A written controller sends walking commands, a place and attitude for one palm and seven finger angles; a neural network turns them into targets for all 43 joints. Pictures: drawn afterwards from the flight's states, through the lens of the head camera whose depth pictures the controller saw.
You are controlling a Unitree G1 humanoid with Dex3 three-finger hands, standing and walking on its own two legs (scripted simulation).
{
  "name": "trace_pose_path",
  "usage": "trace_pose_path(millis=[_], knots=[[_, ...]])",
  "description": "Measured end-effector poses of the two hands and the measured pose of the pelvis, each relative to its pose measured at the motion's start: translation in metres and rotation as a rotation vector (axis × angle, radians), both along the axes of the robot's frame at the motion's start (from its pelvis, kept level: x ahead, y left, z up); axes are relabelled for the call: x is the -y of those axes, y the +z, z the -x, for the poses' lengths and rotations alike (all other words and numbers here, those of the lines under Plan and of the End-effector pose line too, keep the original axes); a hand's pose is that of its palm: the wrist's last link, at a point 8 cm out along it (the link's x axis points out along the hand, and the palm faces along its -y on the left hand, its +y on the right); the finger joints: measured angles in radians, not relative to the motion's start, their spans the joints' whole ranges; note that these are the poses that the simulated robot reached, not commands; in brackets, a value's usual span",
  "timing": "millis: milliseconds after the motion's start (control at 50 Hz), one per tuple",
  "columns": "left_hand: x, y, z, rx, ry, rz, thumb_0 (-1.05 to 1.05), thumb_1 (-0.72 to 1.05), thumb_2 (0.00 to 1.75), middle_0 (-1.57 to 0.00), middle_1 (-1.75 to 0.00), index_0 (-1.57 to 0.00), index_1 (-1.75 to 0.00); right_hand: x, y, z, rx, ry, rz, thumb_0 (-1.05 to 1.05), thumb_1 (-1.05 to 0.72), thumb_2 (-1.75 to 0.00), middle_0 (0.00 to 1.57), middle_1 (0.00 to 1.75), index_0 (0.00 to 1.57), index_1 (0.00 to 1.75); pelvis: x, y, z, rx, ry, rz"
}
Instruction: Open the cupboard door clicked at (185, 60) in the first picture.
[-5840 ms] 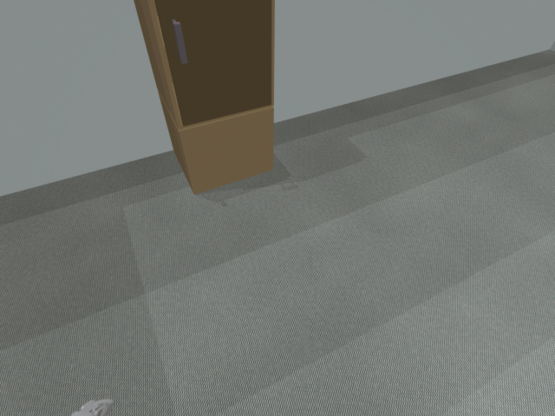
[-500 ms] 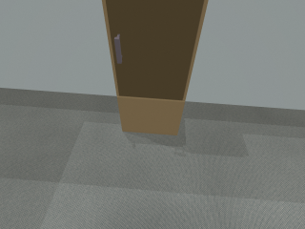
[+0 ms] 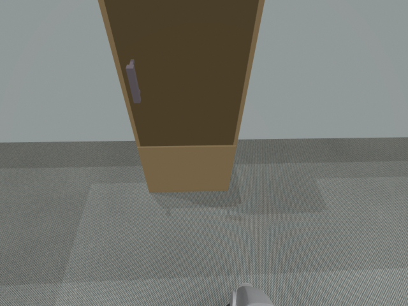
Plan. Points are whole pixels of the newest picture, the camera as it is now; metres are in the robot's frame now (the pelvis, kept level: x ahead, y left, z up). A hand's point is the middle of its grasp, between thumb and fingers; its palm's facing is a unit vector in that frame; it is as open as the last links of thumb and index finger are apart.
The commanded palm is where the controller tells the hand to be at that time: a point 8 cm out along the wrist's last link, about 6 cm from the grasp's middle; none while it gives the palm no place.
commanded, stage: take the last steps up to it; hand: left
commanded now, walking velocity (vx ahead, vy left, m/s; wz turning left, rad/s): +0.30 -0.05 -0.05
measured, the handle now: (134, 81) +0.77 +0.24 +0.01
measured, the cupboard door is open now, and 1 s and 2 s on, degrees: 0 0 0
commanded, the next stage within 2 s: come to a stop and stand still in 0.42 s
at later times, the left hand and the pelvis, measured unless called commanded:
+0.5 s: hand out of the picture +0.15 +0.14 -0.16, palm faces +0.07 -0.98 -0.18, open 7.3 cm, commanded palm none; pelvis +0.17 -0.03 +0.01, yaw +0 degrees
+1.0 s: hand (141, 269) +0.23 +0.15 -0.17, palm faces +0.01 -0.96 -0.28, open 7.4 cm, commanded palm none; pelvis +0.18 -0.05 +0.00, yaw -3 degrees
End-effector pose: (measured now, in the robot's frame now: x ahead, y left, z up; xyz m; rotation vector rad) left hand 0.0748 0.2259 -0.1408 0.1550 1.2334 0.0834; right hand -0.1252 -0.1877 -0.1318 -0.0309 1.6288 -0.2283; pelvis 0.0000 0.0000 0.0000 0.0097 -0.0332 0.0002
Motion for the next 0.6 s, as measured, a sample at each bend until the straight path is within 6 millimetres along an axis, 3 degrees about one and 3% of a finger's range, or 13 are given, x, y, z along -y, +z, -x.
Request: trace_pose_path(millis=[100,160,240,280,380,480,600], knots=[[0.029,-0.002,-0.091,0.119,-0.063,-0.009,0.01,0.91,0.9,-0.2,-0.29,-0.2,-0.3,0.009,-0.011,-0.012,-0.101,-0.049,-0.037,0.0,-0.91,-0.9,0.2,0.3,0.2,0.29,0.02,-0.015,-0.047,0.0,-0.012,0.001],[0.04,-0.002,-0.116,0.177,-0.041,-0.014,0.01,0.91,0.9,-0.2,-0.29,-0.2,-0.3,0.027,-0.019,-0.045,-0.092,-0.048,-0.041,0.0,-0.91,-0.9,0.21,0.3,0.2,0.29,0.033,-0.02,-0.069,0.017,-0.004,0.002],[0.047,0.004,-0.11,0.127,0.015,-0.021,0.0,0.91,0.9,-0.2,-0.29,-0.2,-0.3,0.057,-0.022,-0.127,0.05,0.005,-0.008,0.01,-0.91,-0.9,0.2,0.3,0.2,0.29,0.042,-0.009,-0.094,0.029,0.004,0.013],[0.04,0.009,-0.106,0.103,0.052,-0.053,-0.01,0.94,0.9,-0.2,-0.3,-0.2,-0.3,0.069,-0.02,-0.174,0.143,0.036,0.01,0.01,-0.91,-0.9,0.2,0.3,0.2,0.29,0.045,-0.003,-0.105,0.024,0.006,0.016],[0.034,0.013,-0.09,-0.012,0.062,-0.068,-0.01,0.94,0.9,-0.2,-0.29,-0.2,-0.3,0.082,-0.008,-0.277,0.337,0.09,0.036,0.0,-0.92,-0.9,0.2,0.3,0.2,0.29,0.045,0.006,-0.133,0.004,0.001,0.018],[0.037,0.008,-0.075,-0.109,0.106,-0.027,0.0,0.92,0.9,-0.2,-0.29,-0.2,-0.3,0.081,0.002,-0.348,0.415,0.154,0.051,0.0,-0.93,-0.9,0.2,0.3,0.2,0.29,0.037,0.008,-0.162,-0.007,-0.001,0.024],[0.038,-0.008,-0.062,-0.231,0.168,0.034,0.01,0.91,0.9,-0.2,-0.29,-0.2,-0.3,0.053,0.003,-0.411,0.452,0.226,0.058,0.0,-0.92,-0.9,0.2,0.3,0.2,0.29,0.018,0.001,-0.199,-0.006,-0.004,0.043]])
